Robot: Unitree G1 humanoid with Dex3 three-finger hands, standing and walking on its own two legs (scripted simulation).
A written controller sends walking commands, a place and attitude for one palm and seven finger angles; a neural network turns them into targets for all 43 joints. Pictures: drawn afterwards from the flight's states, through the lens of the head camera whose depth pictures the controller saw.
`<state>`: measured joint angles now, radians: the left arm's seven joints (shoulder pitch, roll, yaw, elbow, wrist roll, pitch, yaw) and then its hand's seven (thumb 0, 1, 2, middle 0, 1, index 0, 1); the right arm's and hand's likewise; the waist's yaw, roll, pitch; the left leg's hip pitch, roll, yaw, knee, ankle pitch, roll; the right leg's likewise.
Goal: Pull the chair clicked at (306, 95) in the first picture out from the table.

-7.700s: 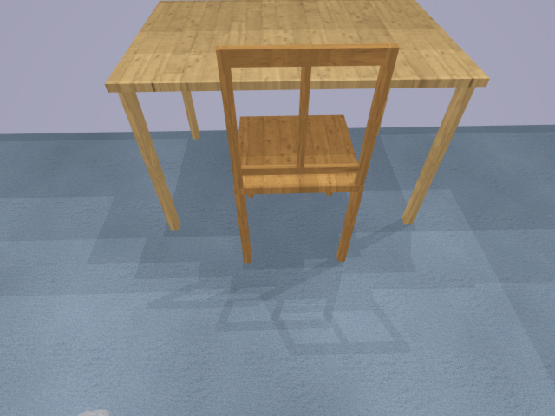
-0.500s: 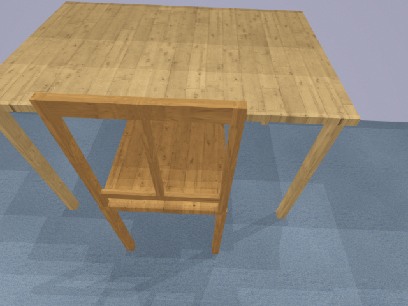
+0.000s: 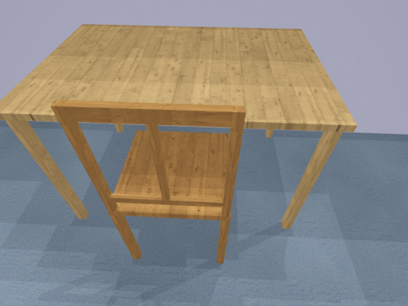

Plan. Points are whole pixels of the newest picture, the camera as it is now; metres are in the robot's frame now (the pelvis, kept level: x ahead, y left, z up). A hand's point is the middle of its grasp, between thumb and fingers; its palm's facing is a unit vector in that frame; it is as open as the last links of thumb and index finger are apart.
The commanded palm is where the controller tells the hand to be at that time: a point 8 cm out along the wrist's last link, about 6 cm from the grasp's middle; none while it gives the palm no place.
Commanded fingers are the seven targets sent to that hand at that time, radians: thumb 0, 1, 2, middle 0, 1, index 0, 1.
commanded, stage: come to a stop and stand still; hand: left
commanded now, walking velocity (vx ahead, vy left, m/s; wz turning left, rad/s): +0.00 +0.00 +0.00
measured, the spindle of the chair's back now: (160, 166) +0.49 +0.16 -0.06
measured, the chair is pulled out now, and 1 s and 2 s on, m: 0.00 0.00 0.00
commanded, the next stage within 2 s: look again from close up in 0.12 s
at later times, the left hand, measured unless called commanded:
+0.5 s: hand out of the picture +0.02 +0.19 -0.17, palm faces -0.01 -0.98 -0.18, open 7.4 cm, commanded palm none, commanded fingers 0.00 0.90 0.90 -0.20 -0.30 -0.20 -0.30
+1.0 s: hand out of the picture +0.02 +0.20 -0.17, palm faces +0.01 -0.99 -0.17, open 7.4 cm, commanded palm none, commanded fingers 0.00 0.90 0.90 -0.20 -0.30 -0.20 -0.30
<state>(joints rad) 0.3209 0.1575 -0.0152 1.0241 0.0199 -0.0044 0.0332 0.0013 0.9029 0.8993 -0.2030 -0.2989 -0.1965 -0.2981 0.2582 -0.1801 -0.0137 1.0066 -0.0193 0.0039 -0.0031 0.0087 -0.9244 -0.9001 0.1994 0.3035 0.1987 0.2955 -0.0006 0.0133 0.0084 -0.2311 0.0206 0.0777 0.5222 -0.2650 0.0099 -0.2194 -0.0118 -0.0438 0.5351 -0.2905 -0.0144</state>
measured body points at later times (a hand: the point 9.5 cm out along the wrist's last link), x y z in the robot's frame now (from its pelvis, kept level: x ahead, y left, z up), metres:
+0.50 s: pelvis +0.01 +0.01 +0.01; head +0.02 +0.02 +0.46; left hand +0.02 +0.24 -0.16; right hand +0.01 -0.20 -0.15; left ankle +0.01 +0.11 -0.73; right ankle +0.00 -0.11 -0.73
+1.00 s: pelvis +0.03 +0.03 +0.01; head +0.04 +0.04 +0.46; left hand +0.02 +0.25 -0.16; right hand +0.04 -0.20 -0.15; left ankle +0.01 +0.11 -0.73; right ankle +0.00 -0.11 -0.73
